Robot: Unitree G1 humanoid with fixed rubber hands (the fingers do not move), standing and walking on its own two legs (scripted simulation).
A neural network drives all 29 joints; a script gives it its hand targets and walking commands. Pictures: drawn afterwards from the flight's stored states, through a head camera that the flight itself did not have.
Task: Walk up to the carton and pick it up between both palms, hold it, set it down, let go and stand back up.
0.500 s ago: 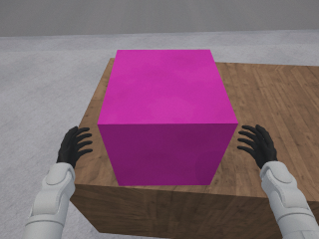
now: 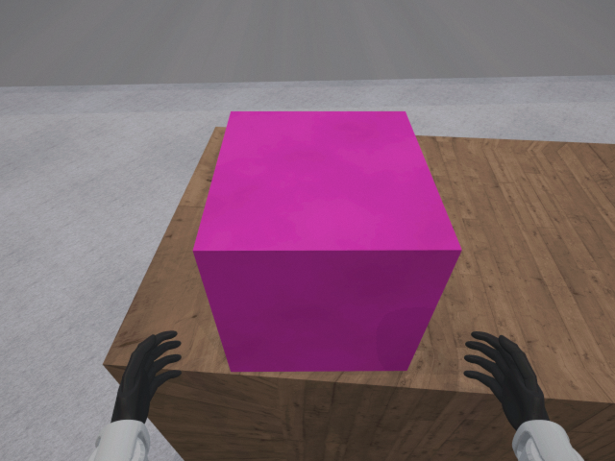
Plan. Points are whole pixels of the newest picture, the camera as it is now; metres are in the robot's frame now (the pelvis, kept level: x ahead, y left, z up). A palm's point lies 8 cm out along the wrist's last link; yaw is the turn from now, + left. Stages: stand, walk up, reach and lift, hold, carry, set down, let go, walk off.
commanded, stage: set down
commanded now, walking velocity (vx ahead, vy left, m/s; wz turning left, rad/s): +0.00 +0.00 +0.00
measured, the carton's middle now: (318, 240) +0.46 -0.01 +0.03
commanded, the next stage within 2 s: let go in 1.22 s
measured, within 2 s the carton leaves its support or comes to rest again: neither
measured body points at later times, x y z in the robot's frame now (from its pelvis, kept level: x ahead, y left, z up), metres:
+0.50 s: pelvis +0.00 +0.00 +0.00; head +0.00 +0.00 +0.45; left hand +0.20 +0.23 -0.05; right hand +0.20 -0.24 -0.05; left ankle -0.02 +0.12 -0.75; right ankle -0.01 -0.12 -0.75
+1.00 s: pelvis +0.00 +0.00 +0.00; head +0.00 +0.00 +0.45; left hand +0.17 +0.23 -0.08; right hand +0.18 -0.22 -0.08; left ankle -0.02 +0.12 -0.75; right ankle -0.01 -0.12 -0.75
